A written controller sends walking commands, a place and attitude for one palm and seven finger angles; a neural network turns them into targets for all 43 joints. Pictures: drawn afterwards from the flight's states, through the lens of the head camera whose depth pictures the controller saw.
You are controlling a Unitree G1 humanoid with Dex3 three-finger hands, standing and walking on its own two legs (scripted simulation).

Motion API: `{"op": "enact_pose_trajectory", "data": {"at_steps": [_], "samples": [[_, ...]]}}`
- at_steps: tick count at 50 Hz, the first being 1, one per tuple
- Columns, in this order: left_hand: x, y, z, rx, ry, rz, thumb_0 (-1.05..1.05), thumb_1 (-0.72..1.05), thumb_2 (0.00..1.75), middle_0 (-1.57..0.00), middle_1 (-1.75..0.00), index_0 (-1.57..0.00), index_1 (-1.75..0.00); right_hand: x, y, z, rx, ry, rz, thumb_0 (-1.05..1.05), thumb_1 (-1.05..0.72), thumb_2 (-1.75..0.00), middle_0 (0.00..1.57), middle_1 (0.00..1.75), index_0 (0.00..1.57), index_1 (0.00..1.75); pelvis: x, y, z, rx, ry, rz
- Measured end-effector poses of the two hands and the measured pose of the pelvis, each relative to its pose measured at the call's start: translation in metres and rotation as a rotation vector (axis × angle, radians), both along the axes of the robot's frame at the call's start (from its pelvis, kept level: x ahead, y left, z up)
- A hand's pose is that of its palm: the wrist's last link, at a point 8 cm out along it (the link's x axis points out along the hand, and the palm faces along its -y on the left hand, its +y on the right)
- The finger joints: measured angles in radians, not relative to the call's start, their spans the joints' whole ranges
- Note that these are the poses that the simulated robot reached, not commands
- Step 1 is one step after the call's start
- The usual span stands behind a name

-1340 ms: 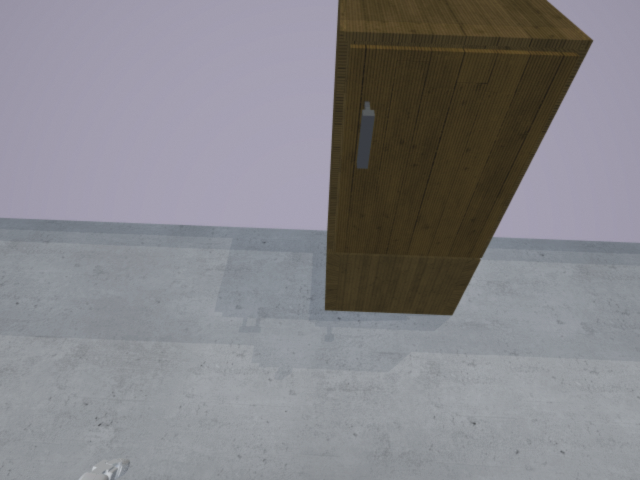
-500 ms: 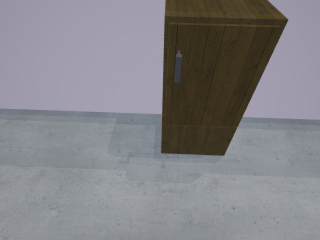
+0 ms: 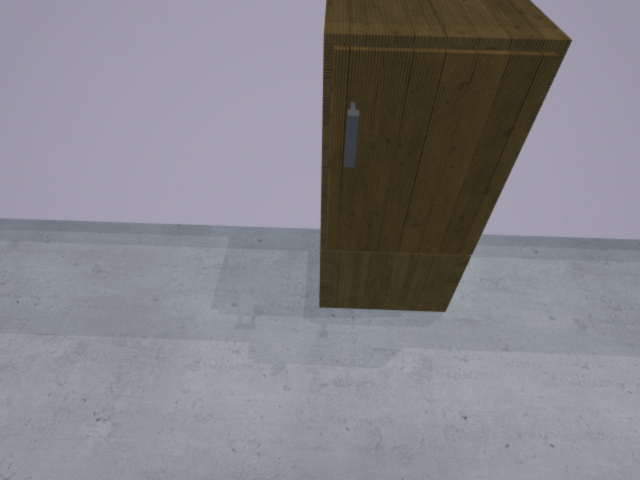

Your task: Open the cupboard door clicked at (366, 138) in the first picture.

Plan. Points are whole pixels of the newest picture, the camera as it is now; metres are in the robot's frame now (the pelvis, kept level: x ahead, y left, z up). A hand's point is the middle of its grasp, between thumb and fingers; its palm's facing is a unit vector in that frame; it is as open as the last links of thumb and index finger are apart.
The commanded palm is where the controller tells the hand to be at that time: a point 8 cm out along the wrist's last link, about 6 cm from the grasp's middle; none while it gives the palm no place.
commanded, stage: look at it before walking up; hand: left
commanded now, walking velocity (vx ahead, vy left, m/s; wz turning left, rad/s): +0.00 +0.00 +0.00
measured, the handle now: (351, 134) +0.80 -0.02 +0.01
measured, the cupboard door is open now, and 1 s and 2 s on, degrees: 0 0 0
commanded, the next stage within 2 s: take the last steps up to it in 0.12 s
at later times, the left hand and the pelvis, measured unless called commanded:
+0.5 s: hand out of the picture +0.04 +0.20 -0.18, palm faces -0.06 -0.97 -0.24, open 7.4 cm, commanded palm none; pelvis +0.03 -0.02 -0.01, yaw -4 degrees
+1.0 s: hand out of the picture +0.09 +0.05 -0.19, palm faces +0.02 -0.99 -0.11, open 7.4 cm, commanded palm none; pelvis +0.20 -0.08 -0.02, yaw -4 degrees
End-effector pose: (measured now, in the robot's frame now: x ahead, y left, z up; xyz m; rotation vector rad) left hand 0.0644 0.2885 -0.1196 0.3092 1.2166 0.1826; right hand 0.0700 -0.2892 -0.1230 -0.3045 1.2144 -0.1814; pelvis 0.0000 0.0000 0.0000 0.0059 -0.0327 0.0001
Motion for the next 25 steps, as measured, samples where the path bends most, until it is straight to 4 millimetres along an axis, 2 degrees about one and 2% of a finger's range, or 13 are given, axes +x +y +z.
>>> {"op": "enact_pose_trajectory", "data": {"at_steps": [16, 21, 25], "samples": [[-0.004, -0.004, -0.002, -0.002, 0.017, 0.012, 0.01, 0.90, 0.90, -0.20, -0.29, -0.20, -0.30, 0.000, 0.002, -0.002, 0.006, 0.009, -0.003, 0.00, -0.90, -0.89, 0.21, 0.30, 0.20, 0.30, 0.004, -0.002, 0.000, -0.001, 0.000, -0.006], [-0.015, -0.022, -0.016, -0.050, 0.078, 0.018, 0.01, 0.91, 0.90, -0.20, -0.29, -0.20, -0.30, -0.011, 0.015, -0.013, 0.051, 0.040, -0.038, 0.00, -0.90, -0.89, 0.20, 0.30, 0.20, 0.30, 0.017, -0.006, -0.005, 0.006, 0.007, -0.027], [-0.022, -0.045, -0.026, -0.087, 0.159, 0.013, 0.01, 0.91, 0.90, -0.20, -0.29, -0.19, -0.30, -0.027, 0.018, -0.025, 0.092, 0.075, -0.104, 0.00, -0.90, -0.89, 0.21, 0.30, 0.20, 0.30, 0.032, -0.018, -0.010, 0.020, 0.016, -0.064]]}}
